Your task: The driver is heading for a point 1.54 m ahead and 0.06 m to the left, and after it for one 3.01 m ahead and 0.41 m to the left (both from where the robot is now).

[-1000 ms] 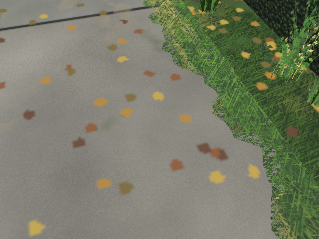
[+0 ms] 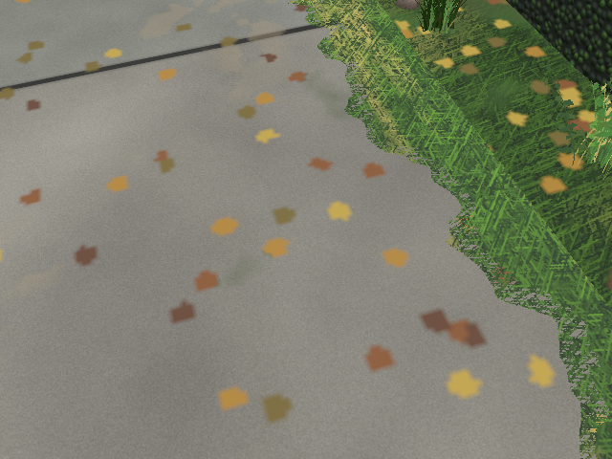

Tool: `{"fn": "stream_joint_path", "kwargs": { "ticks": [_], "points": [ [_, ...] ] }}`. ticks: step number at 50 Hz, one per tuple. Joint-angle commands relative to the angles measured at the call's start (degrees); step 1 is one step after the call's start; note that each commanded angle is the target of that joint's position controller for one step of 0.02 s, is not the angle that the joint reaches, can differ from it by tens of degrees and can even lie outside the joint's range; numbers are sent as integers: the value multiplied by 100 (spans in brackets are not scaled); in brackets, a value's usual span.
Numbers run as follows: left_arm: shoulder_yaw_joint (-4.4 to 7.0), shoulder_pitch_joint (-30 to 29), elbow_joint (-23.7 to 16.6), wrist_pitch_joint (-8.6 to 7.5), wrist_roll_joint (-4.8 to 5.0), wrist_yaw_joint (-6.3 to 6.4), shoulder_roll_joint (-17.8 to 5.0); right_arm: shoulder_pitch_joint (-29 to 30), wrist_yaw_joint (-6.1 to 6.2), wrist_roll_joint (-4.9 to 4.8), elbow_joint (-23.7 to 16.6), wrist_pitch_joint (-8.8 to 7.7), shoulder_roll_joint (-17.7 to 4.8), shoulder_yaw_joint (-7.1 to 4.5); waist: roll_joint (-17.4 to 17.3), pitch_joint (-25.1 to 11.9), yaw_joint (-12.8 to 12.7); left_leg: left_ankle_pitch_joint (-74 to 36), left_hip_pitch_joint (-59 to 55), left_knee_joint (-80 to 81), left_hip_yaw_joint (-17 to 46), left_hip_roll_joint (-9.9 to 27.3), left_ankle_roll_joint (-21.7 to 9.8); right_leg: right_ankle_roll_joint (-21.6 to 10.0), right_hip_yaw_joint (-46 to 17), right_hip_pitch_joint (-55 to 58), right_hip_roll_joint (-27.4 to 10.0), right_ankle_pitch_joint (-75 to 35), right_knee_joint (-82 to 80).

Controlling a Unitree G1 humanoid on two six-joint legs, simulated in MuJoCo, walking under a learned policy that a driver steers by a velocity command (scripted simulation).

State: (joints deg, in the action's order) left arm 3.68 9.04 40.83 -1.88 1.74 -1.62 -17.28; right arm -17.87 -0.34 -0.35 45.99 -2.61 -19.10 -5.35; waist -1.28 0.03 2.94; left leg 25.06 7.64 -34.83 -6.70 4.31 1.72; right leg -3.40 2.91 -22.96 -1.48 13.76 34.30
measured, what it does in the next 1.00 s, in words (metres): walks ahead: left foot, then right foot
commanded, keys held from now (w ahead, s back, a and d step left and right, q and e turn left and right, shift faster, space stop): w+e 0.02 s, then e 0.12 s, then no key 0.08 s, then q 0.78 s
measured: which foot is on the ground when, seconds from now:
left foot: up 0.00-0.38, down 0.40-0.78, up 0.80-1.00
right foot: down 0.00-0.44, up 0.46-0.76, down 0.78-1.00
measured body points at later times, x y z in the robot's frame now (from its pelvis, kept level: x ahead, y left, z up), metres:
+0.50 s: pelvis +0.19 -0.03 +0.00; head +0.23 -0.03 +0.45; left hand +0.34 +0.24 -0.11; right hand +0.35 -0.30 -0.09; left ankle +0.31 +0.05 -0.73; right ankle +0.07 -0.12 -0.66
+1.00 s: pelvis +0.24 -0.08 +0.01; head +0.27 -0.10 +0.46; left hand +0.32 +0.21 -0.07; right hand +0.44 -0.35 -0.09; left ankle +0.20 +0.05 -0.64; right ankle +0.27 -0.19 -0.73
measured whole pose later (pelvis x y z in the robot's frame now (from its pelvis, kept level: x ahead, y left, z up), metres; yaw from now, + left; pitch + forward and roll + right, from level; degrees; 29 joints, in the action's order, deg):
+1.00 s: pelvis +0.24 -0.08 +0.01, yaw +12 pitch +1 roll +1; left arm 2.7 11.1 38.3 0.1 -1.3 2.7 -14.3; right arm -11.0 1.3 -1.4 38.5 3.7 -19.9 -6.1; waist -2.4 2.2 -0.7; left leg 21.9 31.2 -64.0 4.3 -2.3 5.6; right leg -0.8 2.3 -15.1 -1.9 12.6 26.4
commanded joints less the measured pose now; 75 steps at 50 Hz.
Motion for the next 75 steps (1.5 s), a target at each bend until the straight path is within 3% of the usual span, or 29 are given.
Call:
{"fn": "stream_joint_path", "kwargs": {
  "ticks": [1, 2, 5, 9, 15, 20, 21, 22, 23, 24, 26, 28, 33, 38, 39, 40, 41, 43, 45, 51, 58, 59, 60, 61, 62, 63, 66, 70, 75],
  "points": [
    [391, 1890, -53, -139, -27, 48, -1432, 892, -34, -3, -947, -409, -349, 73, 1325, -978, -1058, 663, 4442, -3796, 1015, -505, -29, -1819, -4696, 3974, -1932, 1935, -2202],
    [291, 1541, -147, -197, -103, 41, -1139, 1015, -89, -163, -1009, -504, -609, 19, 1166, -474, -888, 198, 4673, -3801, 1070, -255, -178, -1641, -4075, 3616, -1838, 1103, -2144],
    [163, 637, -466, -149, -159, 101, -805, 906, -47, 150, -884, -462, -620, -21, 502, -120, -348, -722, 3549, -2818, 1019, 116, -82, -1186, -2362, 2199, -1203, -2341, -1883],
    [216, 510, -463, -87, -131, 276, -953, 899, 0, 143, -824, -224, -254, 73, 505, -214, -186, -1544, 2784, -1683, 697, -271, 197, -974, -1342, 1493, -698, -4273, -1781],
    [112, 893, -108, 6, -156, 399, -695, 1615, -210, 54, -854, -274, -45, 197, 691, -348, -583, -3302, 1920, 229, 687, -408, 3, -550, -1050, 1672, -659, -3547, -1647],
    [117, 579, -38, 6, -181, 367, -742, 878, -245, 130, -688, -348, -498, 7, 525, -458, -102, -3255, 1028, 1011, 590, -582, -606, -337, -928, 2060, -542, -4334, -174],
    [96, 759, -141, -7, -283, 381, -711, 600, -208, 171, -725, -353, -863, -78, -8, -951, -112, -5293, -49, 730, 1359, 10, -980, -64, -751, 1527, -122, -3314, 909],
    [20, 1254, -208, -25, -333, 380, -523, 365, -169, 227, -781, -288, -1074, -94, -965, -1667, -254, -6530, -1547, 644, 3038, 1269, -2114, 447, -565, 67, 549, -304, 2901],
    [7, 1165, -216, 13, -334, 327, -620, 258, -155, 125, -757, -199, -645, 16, -1140, -2024, -165, -6081, -1751, 1126, 4038, 1589, -2500, 611, -898, -539, 803, 2341, 3607],
    [78, 998, -253, 89, -199, 287, -836, 616, -141, -11, -862, -124, -581, 31, -656, -1567, -217, -4339, -1268, 1313, 3854, 1449, -2294, 618, -1125, -879, 506, 2197, 4057],
    [94, 513, -339, 254, -158, 316, -757, 1054, -67, -52, -996, 54, -503, 52, -69, -585, -286, -2314, 128, 1744, 3289, 1051, -1820, 623, -957, -1066, 235, 1745, 3713],
    [66, 478, -375, 339, -198, 370, -554, 1294, -4, 25, -1072, 184, -567, 12, -336, -245, -446, -1401, 1111, 2019, 2819, 480, -1471, 641, -757, -471, 183, 1393, 2506],
    [23, 472, -351, 218, -215, 383, -386, 1123, 138, 2, -1142, 319, -741, -132, -698, -746, -288, -1443, 1091, 1856, 2832, 309, -1457, 730, -700, 208, 322, 733, 1111],
    [107, 620, -322, 77, -180, 279, -409, 1193, 192, -88, -1226, 486, -714, -141, -739, -665, -429, -794, 1282, 1495, 3147, 93, -1066, 501, -565, 963, 413, -62, -558],
    [175, 733, -321, 60, -213, 290, -583, 1051, 200, -97, -1210, 502, -589, -106, -554, -621, -453, -408, 1612, 1182, 3000, -139, -820, 323, -804, 1385, 43, -110, -1022],
    [295, 812, -382, 87, -352, 335, -1097, 969, 185, -66, -1289, 489, -301, -34, 550, -539, -373, 352, 2423, 3, 2271, -700, -445, -222, -2090, 1733, -1218, 233, -1595],
    [345, 529, -419, 109, -532, 315, -1277, 1008, 170, -74, -1422, 409, -407, -91, 1905, -296, -279, 908, 2897, -1494, 1366, -1228, -195, -983, -3336, 1125, -2074, -217, -2060],
    [165, -146, -687, 49, -444, 374, -659, 592, 166, -63, -1097, 417, -821, -267, 981, -217, -62, 366, 2784, -2963, 1530, -873, 29, -864, -2463, 981, -1708, -803, -1794],
    [109, -292, -719, 45, -263, 411, -508, 385, 209, -43, -945, 539, -589, -229, 778, -167, -89, -104, 2979, -3563, 1405, -775, 253, -660, -1717, 1284, -1344, -1363, -1570],
    [214, 323, -541, 207, -283, 481, -738, 1141, 105, -102, -1417, 558, -181, -27, 1058, -345, -595, -171, 2800, -2267, 916, -409, 515, -924, -1052, 2120, -1411, -2247, -1414],
    [258, 50, -384, 237, -23, 312, -900, 685, 2, -51, -1276, 569, -146, 16, 1150, -452, -298, -1055, 800, 757, 371, -582, -28, -808, -784, 1604, -1420, -2624, -925],
    [208, 246, -255, 215, 16, 304, -763, 573, 5, -29, -1221, 561, -208, 8, 983, -440, -240, -1832, 193, 1581, 456, -586, -206, -504, -639, 1291, -1277, -2246, -748],
    [116, 493, -193, 161, -132, 272, -492, 467, 50, -9, -1242, 559, -489, -35, 280, -747, -345, -3070, -823, 1573, 1291, 41, -397, 9, -281, 633, -933, -1163, -169],
    [-65, 600, -315, 80, -410, 188, -31, 794, 118, 107, -1376, 563, -806, -35, -1257, -774, -645, -4672, -1083, 1260, 2503, 1274, -1103, 585, 181, -333, -345, 1224, 438],
    [-15, 98, -352, 104, -338, 233, -296, 798, 85, 258, -1340, 463, -251, 107, -1004, -831, -190, -4147, -383, 1403, 2525, 1526, -1743, 749, -327, -138, -400, 2070, 846],
    [31, 63, -315, 141, -213, 225, -456, 989, 51, 306, -1245, 357, -39, 195, -834, -608, -284, -3707, -224, 1498, 2224, 1271, -1683, 785, -453, -88, -440, 1945, 1023],
    [130, 282, -71, 284, -177, 292, -622, 1316, 69, 204, -1053, 194, -212, 144, -824, -309, -354, -3940, -25, 1462, 1690, 977, -1373, 876, -596, -109, -378, 1420, 1411],
    [174, 429, -57, 366, -53, 328, -613, 1307, 174, 117, -931, 302, -412, 32, -632, -181, -285, -3992, -28, 1411, 1432, 1105, -1574, 929, -466, -351, -187, 1505, 2083],
    [97, -83, -359, 340, -46, 278, -450, 882, 226, 3, -699, 265, -519, -72, -615, 179, 56, 192, -363, 2413, 1988, 1439, -1572, 631, -339, -1071, -386, 1295, 1666]
  ]
}}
